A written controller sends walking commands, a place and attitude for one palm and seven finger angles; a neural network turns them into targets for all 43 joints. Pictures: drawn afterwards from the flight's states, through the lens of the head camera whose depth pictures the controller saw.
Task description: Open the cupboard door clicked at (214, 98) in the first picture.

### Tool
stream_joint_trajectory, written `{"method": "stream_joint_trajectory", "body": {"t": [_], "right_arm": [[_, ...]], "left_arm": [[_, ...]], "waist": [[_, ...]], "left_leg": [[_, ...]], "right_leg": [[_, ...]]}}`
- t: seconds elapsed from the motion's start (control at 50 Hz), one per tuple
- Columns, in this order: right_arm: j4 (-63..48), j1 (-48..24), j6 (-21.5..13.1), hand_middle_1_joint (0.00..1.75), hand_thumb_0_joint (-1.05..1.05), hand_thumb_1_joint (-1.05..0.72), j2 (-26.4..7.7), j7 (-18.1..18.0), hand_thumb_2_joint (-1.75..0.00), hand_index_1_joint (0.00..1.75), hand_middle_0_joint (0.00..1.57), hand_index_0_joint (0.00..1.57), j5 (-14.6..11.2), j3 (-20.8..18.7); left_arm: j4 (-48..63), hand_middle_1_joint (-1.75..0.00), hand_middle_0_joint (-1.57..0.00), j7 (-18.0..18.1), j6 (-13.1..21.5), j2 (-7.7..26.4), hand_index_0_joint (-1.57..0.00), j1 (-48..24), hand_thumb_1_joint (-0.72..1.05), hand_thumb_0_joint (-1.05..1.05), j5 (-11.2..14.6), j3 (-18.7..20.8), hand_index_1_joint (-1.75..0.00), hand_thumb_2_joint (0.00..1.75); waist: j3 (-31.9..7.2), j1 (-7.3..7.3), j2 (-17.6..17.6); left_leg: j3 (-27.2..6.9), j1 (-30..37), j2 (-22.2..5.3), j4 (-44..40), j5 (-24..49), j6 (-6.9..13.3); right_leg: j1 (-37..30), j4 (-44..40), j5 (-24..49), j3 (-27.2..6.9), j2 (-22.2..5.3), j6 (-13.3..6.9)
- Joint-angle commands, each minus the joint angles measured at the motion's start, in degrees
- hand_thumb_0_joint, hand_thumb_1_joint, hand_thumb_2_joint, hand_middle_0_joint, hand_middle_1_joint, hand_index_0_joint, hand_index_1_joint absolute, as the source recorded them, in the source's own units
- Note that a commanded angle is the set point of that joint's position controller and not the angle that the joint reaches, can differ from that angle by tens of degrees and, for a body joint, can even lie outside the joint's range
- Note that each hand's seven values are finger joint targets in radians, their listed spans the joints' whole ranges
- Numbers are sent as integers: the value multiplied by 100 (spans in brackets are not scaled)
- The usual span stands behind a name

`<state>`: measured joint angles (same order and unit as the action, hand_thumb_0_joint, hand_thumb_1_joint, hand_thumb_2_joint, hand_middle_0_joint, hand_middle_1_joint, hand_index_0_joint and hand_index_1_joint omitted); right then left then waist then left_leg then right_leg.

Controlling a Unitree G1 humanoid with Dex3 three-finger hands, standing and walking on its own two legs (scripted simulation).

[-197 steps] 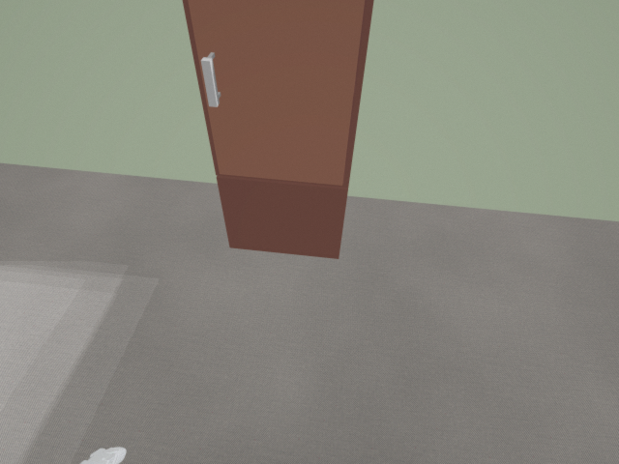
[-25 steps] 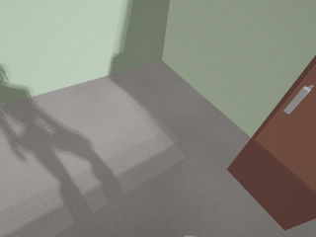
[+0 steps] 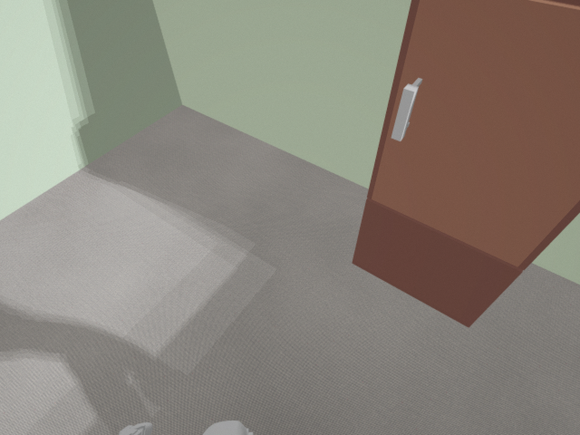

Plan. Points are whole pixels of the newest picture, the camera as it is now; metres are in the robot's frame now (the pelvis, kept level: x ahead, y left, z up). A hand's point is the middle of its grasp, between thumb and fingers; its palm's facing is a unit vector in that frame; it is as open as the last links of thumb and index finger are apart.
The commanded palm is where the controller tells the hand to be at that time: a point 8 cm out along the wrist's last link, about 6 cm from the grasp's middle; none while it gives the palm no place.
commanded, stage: turn to face it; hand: left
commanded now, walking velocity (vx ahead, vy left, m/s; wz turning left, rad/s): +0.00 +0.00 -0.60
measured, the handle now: (407, 109) +0.77 -0.23 +0.01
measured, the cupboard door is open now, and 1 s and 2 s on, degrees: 0 0 0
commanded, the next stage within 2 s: take the last steps up to it in 0.90 s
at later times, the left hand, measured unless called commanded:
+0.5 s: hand out of the picture +0.12 +0.24 -0.16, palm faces -0.23 -0.95 -0.22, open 7.4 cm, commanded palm none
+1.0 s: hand out of the picture +0.13 +0.11 -0.14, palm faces -0.44 -0.86 -0.24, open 7.4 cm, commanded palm none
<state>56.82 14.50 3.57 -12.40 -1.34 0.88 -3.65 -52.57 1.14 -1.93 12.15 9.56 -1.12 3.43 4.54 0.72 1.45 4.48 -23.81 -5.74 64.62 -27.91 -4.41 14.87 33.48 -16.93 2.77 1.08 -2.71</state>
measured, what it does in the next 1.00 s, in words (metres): steps on the spot, turning right: left foot, then right foot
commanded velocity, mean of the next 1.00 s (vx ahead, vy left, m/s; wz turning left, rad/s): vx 0.01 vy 0.00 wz -0.43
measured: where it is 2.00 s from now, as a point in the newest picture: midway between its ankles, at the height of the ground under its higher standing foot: outside the picture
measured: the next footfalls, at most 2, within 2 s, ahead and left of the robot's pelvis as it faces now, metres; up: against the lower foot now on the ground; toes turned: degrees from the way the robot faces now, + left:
left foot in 0.30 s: +0.07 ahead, +0.15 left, +0.00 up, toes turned -8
right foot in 0.68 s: -0.02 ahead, -0.10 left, +0.00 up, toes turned -30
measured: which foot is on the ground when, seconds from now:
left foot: up 0.00-0.28, down 0.30-0.68, up 0.70-1.00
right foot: down 0.00-0.30, up 0.32-0.66, down 0.68-1.00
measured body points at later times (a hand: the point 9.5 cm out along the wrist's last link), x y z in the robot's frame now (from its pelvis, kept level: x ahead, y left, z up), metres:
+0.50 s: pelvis +0.00 +0.04 +0.01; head +0.03 +0.06 +0.46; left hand +0.13 +0.29 -0.14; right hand +0.01 -0.22 -0.12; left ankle +0.03 +0.16 -0.73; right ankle -0.06 -0.08 -0.65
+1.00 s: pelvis -0.03 -0.01 +0.01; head -0.03 -0.04 +0.46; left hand +0.15 +0.16 -0.12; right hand -0.11 -0.25 -0.15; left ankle +0.04 +0.13 -0.66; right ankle -0.06 -0.08 -0.73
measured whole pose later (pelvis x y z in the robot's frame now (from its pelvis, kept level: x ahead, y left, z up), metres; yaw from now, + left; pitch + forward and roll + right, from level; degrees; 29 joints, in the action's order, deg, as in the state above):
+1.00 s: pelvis -0.03 -0.01 +0.01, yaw -29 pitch -1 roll +1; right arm 56.9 12.8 3.4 -13.0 -1.2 1.3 -3.5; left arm -54.2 0.6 -1.0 9.0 11.4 -1.1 2.0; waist 2.4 0.6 2.3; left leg 0.8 -26.2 -4.9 59.4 -20.4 -6.1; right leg 12.3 26.3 -13.0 1.7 2.2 -4.3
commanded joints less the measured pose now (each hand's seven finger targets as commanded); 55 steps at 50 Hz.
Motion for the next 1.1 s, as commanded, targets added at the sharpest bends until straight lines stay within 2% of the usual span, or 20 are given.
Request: {"method": "stream_joint_trajectory", "body": {"t": [0.0, 0.16, 0.24, 0.26, 0.28, 0.3, 0.34, 0.4, 0.54, 0.6, 0.62, 0.64, 0.66, 0.68, 0.7, 0.72, 0.78, 0.84, 0.98, 1.08], "right_arm": [[-571, -24, -138, 30, 0, -90, -386, 29, -90, 30, 20, 20, 17, -98], [-970, -566, -263, 30, 0, -90, -456, 3, -90, 30, 20, 20, -52, -74], [-829, 93, -341, 30, 0, -90, -602, -54, -90, 30, 20, 20, -85, -103], [-825, 219, -399, 30, 0, -90, -1026, -81, -90, 30, 20, 20, -33, -157], [-945, 115, -381, 30, 0, -90, -1498, -66, -90, 30, 20, 20, 19, -248], [-1042, -11, -349, 30, 0, -90, -1455, -48, -90, 30, 20, 20, 54, -211], [-1214, -741, -397, 30, 0, -90, -962, -72, -90, 30, 20, 20, 47, -81], [-1164, -637, -406, 30, 0, -90, -875, -86, -90, 30, 20, 20, 55, -56], [-754, 129, -373, 30, 0, -90, -1088, -26, -90, 30, 20, 20, 61, -210], [-670, 130, -344, 30, 0, -90, -1203, 14, -90, 30, 20, 20, 62, -253], [-667, 42, -334, 30, 0, -90, -1213, 22, -90, 30, 20, 20, 39, -261], [-665, 134, -323, 30, 0, -90, -1061, 58, -90, 30, 20, 20, -8, -233], [-865, 19, -309, 30, 0, -90, -512, 85, -90, 30, 20, 20, -26, -87], [-1052, -448, -239, 30, 0, -90, -515, 21, -90, 30, 20, 20, -24, -30], [-930, -337, -183, 30, 0, -90, -532, -31, -90, 30, 20, 20, -34, -45], [-808, -335, -160, 30, 0, -90, -529, -31, -90, 30, 20, 20, -21, -65], [-448, 9, -138, 30, 0, -90, -544, 24, -90, 30, 20, 20, 30, -93], [-326, 91, -121, 30, 0, -90, -503, 28, -90, 30, 20, 20, 26, -96], [-350, -295, -119, 30, 0, -90, -411, 12, -90, 30, 20, 20, 28, -50], [-366, -285, -277, 30, 0, -90, -317, 81, -90, 30, 20, 20, 48, 7]], "left_arm": [[416, -30, -20, 12, 125, 1145, -20, -33, 90, 0, -10, 279, -30, 90], [508, -30, -20, -54, 77, 1295, -20, 160, 90, 0, -39, 386, -30, 90], [614, -30, -20, -63, -8, 1167, -20, -196, 90, 0, 28, 367, -30, 90], [745, -30, -20, -85, -37, 825, -20, -79, 90, 0, 89, 299, -30, 90], [846, -30, -20, -149, -40, 631, -20, -14, 90, 0, 90, 259, -30, 90], [810, -30, -20, -157, -49, 858, -20, -109, 90, 0, 6, 310, -30, 90], [572, -30, -20, -238, -112, 935, -20, 196, 90, 0, -53, 406, -30, 90], [510, -30, -20, -323, -161, 736, -20, 249, 90, 0, -19, 350, -30, 90], [613, -30, -20, -323, -112, 477, -20, -259, 90, 0, 24, 179, -30, 90], [524, -30, -20, -296, -19, 455, -20, -65, 90, 0, 29, 158, -30, 90], [420, -30, -20, -283, 28, 515, -20, 248, 90, 0, 26, 177, -30, 90], [298, -30, -20, -245, 115, 840, -20, 597, 90, 0, -5, 226, -30, 90], [162, -30, -20, -147, 204, 1553, -20, 960, 90, 0, -62, 365, -30, 90], [74, -30, -20, -62, 164, 1734, -20, 1230, 90, 0, 31, 388, -30, 90], [94, -30, -20, -15, 145, 1479, -20, 1085, 90, 0, 41, 345, -30, 90], [136, -30, -20, 6, 145, 1326, -20, 747, 90, 0, 35, 342, -30, 90], [280, -30, -20, -1, 173, 895, -20, 169, 90, 0, 48, 188, -30, 90], [217, -30, -20, 4, 225, 846, -20, 273, 90, 0, 47, 169, -30, 90], [87, -30, -20, 13, 179, 864, -20, 464, 90, 0, -2, 193, -30, 90], [-105, -30, -20, -7, 254, 885, -20, 596, 90, 0, -46, 204, -30, 90]], "waist": [[-304, -2, -766], [-747, -218, -1171], [-879, 180, -918], [-1017, 203, 316], [-784, 143, 1731], [-584, 180, 1087], [-406, -197, 873], [-325, -171, 903], [-520, 222, 1209], [-625, 128, 1175], [-771, -63, 1027], [-976, -209, 386], [-971, -432, -1636], [-1086, -606, -1747], [-1053, -455, -1300], [-758, -366, -1663], [-583, -38, -962], [-640, -40, -872], [-386, -200, -751], [-313, -276, -835]], "left_leg": [[-280, -317, -8, -483, 453, -141], [-265, 176, 340, -2104, 335, -136], [-248, 1805, 356, -4091, 1474, -18], [-1279, 2464, -669, -4780, 1362, 283], [-2525, 2363, -2023, -5113, 1945, 835], [-2548, 1631, -2294, -5044, 2014, 1216], [-1569, 1098, -1618, -5077, 1793, 1057], [-562, 1319, -1118, -4814, 2469, 933], [-81, 2010, -1430, -4303, 3778, 1100], [80, 1779, -1443, -3859, 3842, 919], [275, 1631, -1320, -3442, 3621, 708], [502, 1005, -1069, -2621, 2969, 359], [779, -699, -336, -1336, -48, -10], [61, -926, -114, -520, -1037, -43], [-397, -907, -167, -81, -625, 5], [-477, -991, -187, 140, -359, 15], [-434, -860, -159, 242, 641, -98], [-416, -727, -66, -29, 878, -162], [-385, -519, 68, -890, 651, -112], [-314, -38, 127, -2046, 364, 54]], "right_leg": [[4, -1468, 2066, -1569, -1362, -722], [-350, -1011, 2643, -2221, -1180, -742], [573, -381, 1903, -2217, -747, -196], [1382, 385, 603, -1750, -129, 106], [2144, 1784, -1656, -780, 360, 457], [1926, 2805, -1721, -776, 5, 502], [1743, 3510, -1028, -670, -149, 597], [1783, 3638, -592, -402, -219, 683], [1122, 1485, -976, 226, -346, 653], [383, 393, -592, 365, -207, 509], [-115, -359, 115, 397, -187, 463], [-1095, -1147, 1003, 6, -482, 341], [-2080, -1517, 2941, -1851, -1993, -154], [-1663, -1207, 4575, -2345, -2560, -730], [-1456, -1210, 4074, -1948, -2328, -874], [-1053, -1370, 3444, -1888, -2081, -781], [-826, -1315, 3227, -1159, -1497, -497], [-874, -1370, 3226, -1104, -1398, -489], [-616, -1689, 1831, -1686, -1454, -756], [-504, -2155, -339, -2247, -1560, -901]]}}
